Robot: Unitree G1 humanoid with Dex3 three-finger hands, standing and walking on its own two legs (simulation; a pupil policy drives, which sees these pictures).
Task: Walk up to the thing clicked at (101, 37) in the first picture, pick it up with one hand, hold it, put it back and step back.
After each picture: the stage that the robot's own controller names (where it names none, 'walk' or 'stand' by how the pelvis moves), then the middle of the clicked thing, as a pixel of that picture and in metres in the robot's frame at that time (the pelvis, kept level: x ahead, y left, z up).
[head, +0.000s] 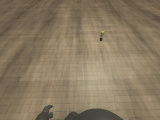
stand; (101, 36) +1.92 -0.22 -0.66
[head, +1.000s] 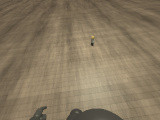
walk; (92, 41) +1.80 +0.12 -0.63
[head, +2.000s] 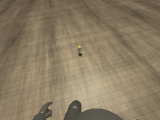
walk; (79, 51) +1.22 +0.30 -0.65
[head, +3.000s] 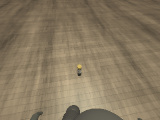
walk; (79, 70) +0.77 +0.18 -0.63
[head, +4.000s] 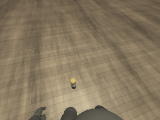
walk; (73, 83) +0.50 +0.19 -0.64
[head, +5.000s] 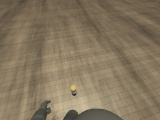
stand; (73, 90) +0.41 +0.20 -0.64
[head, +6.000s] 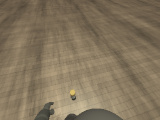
stand; (73, 95) +0.39 +0.20 -0.66
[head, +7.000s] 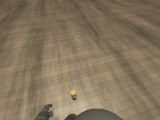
stand; (73, 95) +0.38 +0.19 -0.66
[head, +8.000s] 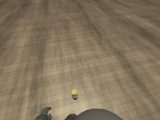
stand; (74, 94) +0.39 +0.18 -0.66
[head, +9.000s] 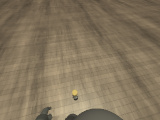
stand; (75, 95) +0.38 +0.17 -0.66
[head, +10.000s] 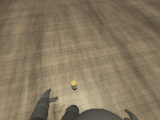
go down; (74, 85) +0.41 +0.18 -0.63
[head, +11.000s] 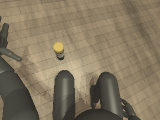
go down; (59, 52) +0.48 +0.23 -0.23
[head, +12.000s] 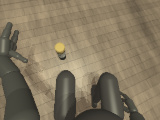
close in; (61, 52) +0.48 +0.23 -0.25
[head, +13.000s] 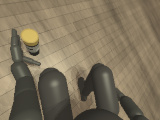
close in; (32, 45) +0.46 +0.28 -0.16
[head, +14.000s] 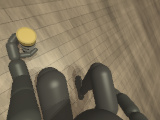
lift; (28, 44) +0.45 +0.28 -0.16
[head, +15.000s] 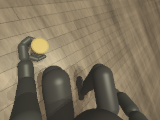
lift; (37, 50) +0.41 +0.25 -0.17
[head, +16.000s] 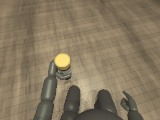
lift; (65, 69) +0.33 +0.18 +0.03
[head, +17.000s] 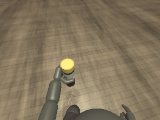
hold; (69, 74) +0.30 +0.16 +0.04
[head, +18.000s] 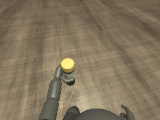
hold; (69, 74) +0.31 +0.16 +0.03
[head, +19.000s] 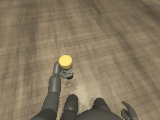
crouch; (67, 69) +0.35 +0.16 -0.01
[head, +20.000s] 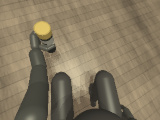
lower; (47, 41) +0.50 +0.23 -0.04
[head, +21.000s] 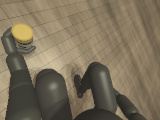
lower; (25, 42) +0.46 +0.28 -0.17
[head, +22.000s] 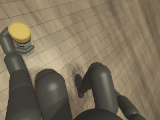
lower; (23, 41) +0.46 +0.29 -0.17
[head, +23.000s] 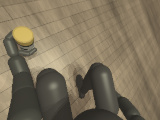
lower; (26, 44) +0.45 +0.28 -0.17
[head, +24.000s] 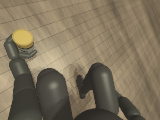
lower; (27, 46) +0.44 +0.28 -0.17
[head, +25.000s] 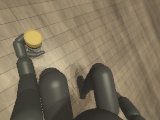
open; (34, 46) +0.44 +0.26 -0.17
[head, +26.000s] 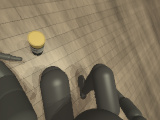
stand; (37, 46) +0.43 +0.26 -0.17
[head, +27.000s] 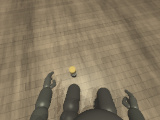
walk; (73, 72) +0.44 +0.18 -0.45
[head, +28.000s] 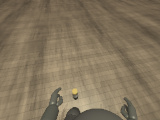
stand; (75, 94) +0.39 +0.16 -0.60
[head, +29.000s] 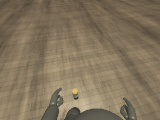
stand; (75, 94) +0.39 +0.17 -0.60
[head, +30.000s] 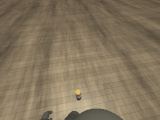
stand; (78, 95) +0.40 +0.15 -0.65
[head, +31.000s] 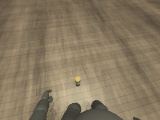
walk; (77, 81) +0.46 +0.12 -0.64
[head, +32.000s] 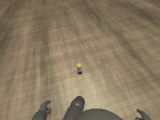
walk; (79, 69) +0.70 +0.21 -0.63
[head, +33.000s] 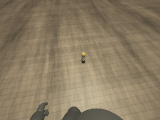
stand; (83, 58) +1.02 +0.15 -0.63
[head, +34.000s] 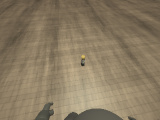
stand; (83, 60) +1.02 +0.16 -0.65
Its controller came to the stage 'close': yes
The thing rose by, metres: 0.68
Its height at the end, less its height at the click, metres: +0.00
